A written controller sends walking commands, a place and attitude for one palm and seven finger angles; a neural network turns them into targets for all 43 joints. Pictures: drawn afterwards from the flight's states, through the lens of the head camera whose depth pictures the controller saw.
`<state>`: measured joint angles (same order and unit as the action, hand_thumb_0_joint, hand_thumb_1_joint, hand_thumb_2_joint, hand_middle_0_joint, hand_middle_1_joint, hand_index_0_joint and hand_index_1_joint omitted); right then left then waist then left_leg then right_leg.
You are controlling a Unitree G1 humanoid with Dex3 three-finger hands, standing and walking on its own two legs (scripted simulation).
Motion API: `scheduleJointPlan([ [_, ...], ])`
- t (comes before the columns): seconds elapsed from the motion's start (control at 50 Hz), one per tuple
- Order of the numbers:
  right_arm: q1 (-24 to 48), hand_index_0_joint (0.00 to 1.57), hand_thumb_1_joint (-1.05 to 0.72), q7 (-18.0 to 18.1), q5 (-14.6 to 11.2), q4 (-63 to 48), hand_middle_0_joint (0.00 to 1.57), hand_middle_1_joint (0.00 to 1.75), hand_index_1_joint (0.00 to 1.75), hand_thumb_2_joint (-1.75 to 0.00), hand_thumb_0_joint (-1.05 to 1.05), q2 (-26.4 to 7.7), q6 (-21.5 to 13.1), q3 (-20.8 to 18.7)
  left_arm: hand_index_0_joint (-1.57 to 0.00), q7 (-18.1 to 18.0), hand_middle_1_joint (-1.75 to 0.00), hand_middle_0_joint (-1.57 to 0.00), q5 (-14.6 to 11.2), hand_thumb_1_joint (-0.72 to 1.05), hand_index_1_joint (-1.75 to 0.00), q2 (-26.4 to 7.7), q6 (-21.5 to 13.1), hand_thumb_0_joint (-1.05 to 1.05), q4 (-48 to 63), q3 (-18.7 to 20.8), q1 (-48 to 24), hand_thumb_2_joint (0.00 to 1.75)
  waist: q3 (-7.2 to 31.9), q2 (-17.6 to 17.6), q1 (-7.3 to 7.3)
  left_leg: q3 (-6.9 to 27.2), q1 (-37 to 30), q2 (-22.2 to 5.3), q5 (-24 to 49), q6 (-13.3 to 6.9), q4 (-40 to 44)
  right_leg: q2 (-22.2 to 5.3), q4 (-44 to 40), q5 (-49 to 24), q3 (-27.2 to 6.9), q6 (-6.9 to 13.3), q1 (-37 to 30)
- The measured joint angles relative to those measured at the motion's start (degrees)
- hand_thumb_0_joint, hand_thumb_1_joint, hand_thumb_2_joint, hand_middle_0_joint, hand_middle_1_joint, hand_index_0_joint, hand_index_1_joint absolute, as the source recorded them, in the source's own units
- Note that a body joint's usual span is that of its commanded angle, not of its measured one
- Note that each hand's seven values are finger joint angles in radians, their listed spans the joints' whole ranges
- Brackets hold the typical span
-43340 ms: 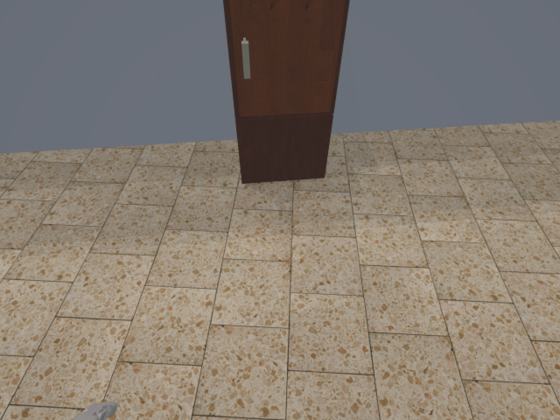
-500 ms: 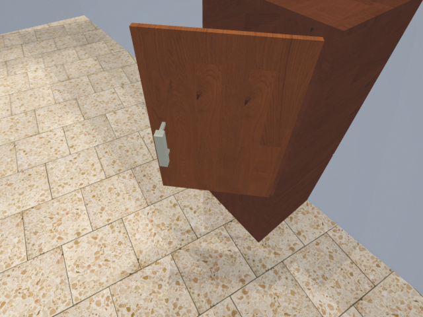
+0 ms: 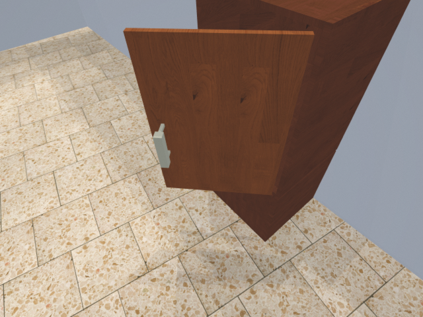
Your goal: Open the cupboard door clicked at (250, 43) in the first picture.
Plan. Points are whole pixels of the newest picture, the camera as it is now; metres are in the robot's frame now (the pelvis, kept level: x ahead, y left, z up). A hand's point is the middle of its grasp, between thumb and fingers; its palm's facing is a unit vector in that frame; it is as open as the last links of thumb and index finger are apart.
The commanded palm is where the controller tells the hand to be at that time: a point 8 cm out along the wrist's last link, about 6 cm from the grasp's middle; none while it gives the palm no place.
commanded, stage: come to a stop and stand still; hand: left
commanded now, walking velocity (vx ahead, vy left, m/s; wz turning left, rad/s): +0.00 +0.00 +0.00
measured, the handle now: (163, 145) +0.59 +0.18 -0.08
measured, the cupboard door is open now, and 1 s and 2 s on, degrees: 44 44 44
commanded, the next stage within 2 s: look again from close up in 0.28 s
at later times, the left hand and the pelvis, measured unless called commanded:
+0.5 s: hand out of the picture +0.03 +0.19 -0.17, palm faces -0.02 -0.97 -0.24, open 7.4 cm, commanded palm none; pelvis +0.00 -0.01 +0.00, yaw +0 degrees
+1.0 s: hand out of the picture +0.06 +0.20 -0.16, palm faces -0.01 -0.96 -0.27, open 7.4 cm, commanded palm +0.11 +0.24 -0.07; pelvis +0.01 -0.02 +0.01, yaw +0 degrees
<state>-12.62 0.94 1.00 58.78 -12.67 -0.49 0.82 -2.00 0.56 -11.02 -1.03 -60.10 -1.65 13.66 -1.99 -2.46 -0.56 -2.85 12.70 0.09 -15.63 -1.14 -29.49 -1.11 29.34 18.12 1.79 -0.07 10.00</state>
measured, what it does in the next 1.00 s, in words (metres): stands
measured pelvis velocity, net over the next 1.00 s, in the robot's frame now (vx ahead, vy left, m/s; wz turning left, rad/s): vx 0.01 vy -0.02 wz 0.00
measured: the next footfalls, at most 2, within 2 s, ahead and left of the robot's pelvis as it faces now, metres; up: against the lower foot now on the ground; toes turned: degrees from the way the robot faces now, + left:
none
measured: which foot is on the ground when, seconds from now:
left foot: down 0.00-1.00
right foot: down 0.00-1.00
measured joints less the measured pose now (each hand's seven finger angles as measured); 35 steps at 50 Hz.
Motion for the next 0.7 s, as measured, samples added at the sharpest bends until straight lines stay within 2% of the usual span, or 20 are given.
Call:
scheduleJointPlan([
  [0.06,-0.8,0.2,-0.92,0.1,0.0,0.4,0.2,0.3,0.3,-0.9,0.0,1.1,0.4,0.2,-0.2,0.3,-0.3,-0.2,0.0,0.9,-0.29,0.4,0.3,0.01,0.1,-0.1,0.3,0.9,0.2,-0.1,0.05,-0.2,-0.5,0.3,0.4,-0.1,0.6,-0.4,0.5,0.1,-0.2,-0.1,0.0],
  [0.34,-2.4,0.2,-0.92,0.0,-0.1,3.8,0.2,0.3,0.3,-0.9,0.0,1.1,-0.3,0.0,-0.2,0.8,-0.3,-0.2,-0.1,0.9,-0.29,-0.9,0.4,0.01,-0.9,0.6,0.2,0.9,-0.6,2.5,0.23,-0.1,-0.4,0.1,2.4,0.5,3.7,0.0,-1.4,-1.2,-0.1,0.5,0.7],
  [0.7,2.8,0.2,-0.91,0.3,-0.1,4.7,0.2,0.3,0.3,-0.9,0.0,-0.4,-0.8,-0.2,-0.2,1.2,-0.3,-0.2,0.1,0.9,-0.29,-2.8,0.0,0.01,-2.5,1.0,-2.4,0.9,-0.1,3.2,0.89,0.2,-2.0,-0.6,2.4,1.2,5.3,0.8,-3.7,-1.5,0.2,1.1,-1.2],
])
